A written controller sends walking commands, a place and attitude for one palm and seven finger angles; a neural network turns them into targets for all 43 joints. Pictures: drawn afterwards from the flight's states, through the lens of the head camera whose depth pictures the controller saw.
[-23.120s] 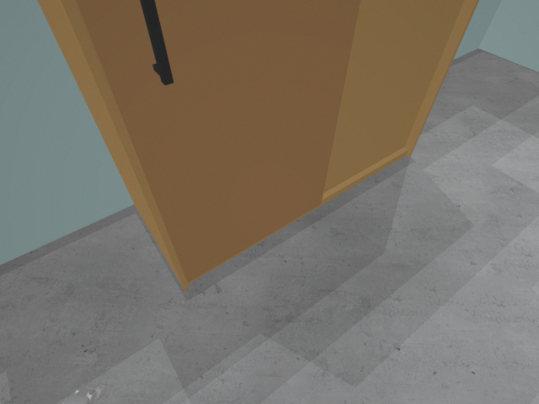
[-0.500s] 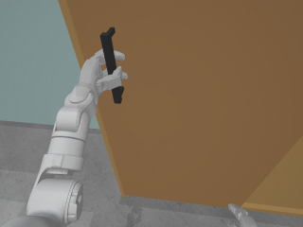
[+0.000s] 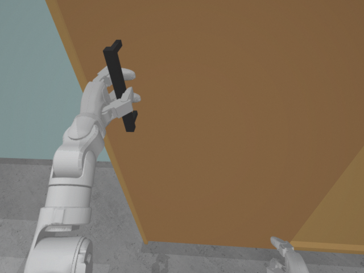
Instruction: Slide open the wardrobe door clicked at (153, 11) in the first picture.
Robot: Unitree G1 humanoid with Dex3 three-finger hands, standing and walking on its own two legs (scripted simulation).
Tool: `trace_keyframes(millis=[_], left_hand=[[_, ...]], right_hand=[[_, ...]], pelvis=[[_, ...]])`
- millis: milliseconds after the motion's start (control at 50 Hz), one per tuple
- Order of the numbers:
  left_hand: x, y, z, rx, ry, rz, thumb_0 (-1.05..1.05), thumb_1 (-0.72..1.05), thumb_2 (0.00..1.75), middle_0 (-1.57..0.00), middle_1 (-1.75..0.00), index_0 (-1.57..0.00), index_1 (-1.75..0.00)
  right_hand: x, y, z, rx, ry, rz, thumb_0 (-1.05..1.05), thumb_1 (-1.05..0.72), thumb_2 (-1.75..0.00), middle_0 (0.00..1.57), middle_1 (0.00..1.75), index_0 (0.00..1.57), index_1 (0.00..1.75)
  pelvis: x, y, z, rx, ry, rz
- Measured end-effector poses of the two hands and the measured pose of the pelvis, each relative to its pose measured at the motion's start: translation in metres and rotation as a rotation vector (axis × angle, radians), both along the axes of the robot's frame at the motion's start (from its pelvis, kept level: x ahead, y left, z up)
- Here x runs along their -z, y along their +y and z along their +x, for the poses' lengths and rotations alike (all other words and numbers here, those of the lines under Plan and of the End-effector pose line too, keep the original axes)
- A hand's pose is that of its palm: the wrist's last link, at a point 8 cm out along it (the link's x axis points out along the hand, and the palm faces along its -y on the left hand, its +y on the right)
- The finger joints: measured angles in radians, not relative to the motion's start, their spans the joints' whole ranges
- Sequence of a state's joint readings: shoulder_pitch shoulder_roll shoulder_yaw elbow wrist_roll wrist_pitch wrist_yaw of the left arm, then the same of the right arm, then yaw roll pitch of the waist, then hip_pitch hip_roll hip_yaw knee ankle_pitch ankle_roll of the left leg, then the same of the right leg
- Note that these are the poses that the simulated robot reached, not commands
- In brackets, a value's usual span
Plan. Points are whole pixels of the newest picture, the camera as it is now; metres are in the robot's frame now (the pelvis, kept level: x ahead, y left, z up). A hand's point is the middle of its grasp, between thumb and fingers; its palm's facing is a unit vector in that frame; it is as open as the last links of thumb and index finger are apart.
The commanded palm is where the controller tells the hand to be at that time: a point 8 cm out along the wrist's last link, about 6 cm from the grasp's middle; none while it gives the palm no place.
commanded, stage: tug the door sideways, standing still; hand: left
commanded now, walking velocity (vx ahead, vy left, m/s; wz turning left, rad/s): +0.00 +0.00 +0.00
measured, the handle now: (124, 89) +0.44 +0.14 +0.22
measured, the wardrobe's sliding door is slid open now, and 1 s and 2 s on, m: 0.00 0.00 0.03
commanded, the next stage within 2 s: step sideways, sliding the door along in 1.00 s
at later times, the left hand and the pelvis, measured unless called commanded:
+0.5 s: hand (129, 103) +0.38 +0.12 +0.23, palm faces +0.03 -1.00 -0.05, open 5.7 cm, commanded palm +0.35 +0.12 +0.23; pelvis +0.01 +0.00 +0.00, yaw +4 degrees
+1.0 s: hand (131, 104) +0.38 +0.11 +0.23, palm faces +0.03 -1.00 -0.07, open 5.8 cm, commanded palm +0.35 +0.11 +0.23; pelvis -0.02 +0.01 -0.01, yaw +5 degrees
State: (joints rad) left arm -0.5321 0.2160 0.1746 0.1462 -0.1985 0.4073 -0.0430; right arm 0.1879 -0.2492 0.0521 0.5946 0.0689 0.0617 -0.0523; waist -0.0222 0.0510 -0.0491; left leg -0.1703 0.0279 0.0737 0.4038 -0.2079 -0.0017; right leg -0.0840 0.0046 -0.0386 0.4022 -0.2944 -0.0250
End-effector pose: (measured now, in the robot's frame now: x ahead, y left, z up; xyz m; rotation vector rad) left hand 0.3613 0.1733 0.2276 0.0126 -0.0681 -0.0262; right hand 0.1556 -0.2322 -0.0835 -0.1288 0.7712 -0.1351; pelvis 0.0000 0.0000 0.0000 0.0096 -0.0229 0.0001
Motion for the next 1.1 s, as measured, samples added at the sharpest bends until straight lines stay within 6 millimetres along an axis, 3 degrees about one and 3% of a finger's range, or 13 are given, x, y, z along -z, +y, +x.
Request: trace_keyframes(millis=[200, 320, 440, 620, 900, 1100], left_hand=[[-0.001, 0.001, -0.001, 0.012, 0.002, 0.012, 0.00, 0.77, 0.80, -0.38, -1.40, -0.30, -1.38], [-0.001, -0.001, -0.002, -0.022, 0.014, 0.016, 0.00, 0.76, 0.83, -0.40, -1.39, -0.33, -1.38], [-0.002, -0.003, -0.003, -0.050, 0.015, 0.033, 0.00, 0.76, 0.84, -0.40, -1.39, -0.31, -1.39], [-0.002, -0.005, -0.004, -0.067, 0.014, 0.052, 0.00, 0.79, 0.82, -0.37, -1.39, -0.26, -1.40], [-0.002, -0.007, -0.005, -0.055, 0.012, 0.061, -0.01, 0.80, 0.82, -0.36, -1.39, -0.23, -1.40], [-0.002, -0.009, -0.005, -0.049, 0.012, 0.059, -0.01, 0.79, 0.82, -0.36, -1.39, -0.24, -1.40]], right_hand=[[-0.005, 0.001, 0.038, -0.039, -0.013, -0.018, 0.01, -0.91, -0.90, 0.20, 0.30, 0.20, 0.30], [-0.005, 0.012, 0.058, -0.105, -0.015, -0.028, 0.01, -0.91, -0.90, 0.20, 0.30, 0.20, 0.30], [-0.005, 0.027, 0.065, -0.154, -0.029, -0.006, 0.01, -0.91, -0.90, 0.20, 0.30, 0.20, 0.30], [0.003, 0.041, 0.049, -0.192, -0.003, 0.014, 0.01, -0.91, -0.90, 0.20, 0.30, 0.20, 0.30], [0.016, 0.042, 0.008, -0.181, 0.063, 0.004, 0.01, -0.91, -0.90, 0.20, 0.30, 0.20, 0.30], [0.015, 0.044, -0.002, -0.176, 0.054, 0.003, 0.01, -0.91, -0.90, 0.20, 0.30, 0.20, 0.30]], pelvis=[[0.001, 0.000, 0.018, -0.013, 0.009, 0.003], [0.003, -0.001, 0.018, -0.044, 0.010, 0.003], [0.004, -0.001, 0.013, -0.063, 0.006, 0.003], [0.005, 0.001, 0.001, -0.078, -0.002, -0.002], [0.005, 0.009, -0.016, -0.086, -0.006, -0.011], [0.005, 0.013, -0.022, -0.085, -0.006, -0.013]])
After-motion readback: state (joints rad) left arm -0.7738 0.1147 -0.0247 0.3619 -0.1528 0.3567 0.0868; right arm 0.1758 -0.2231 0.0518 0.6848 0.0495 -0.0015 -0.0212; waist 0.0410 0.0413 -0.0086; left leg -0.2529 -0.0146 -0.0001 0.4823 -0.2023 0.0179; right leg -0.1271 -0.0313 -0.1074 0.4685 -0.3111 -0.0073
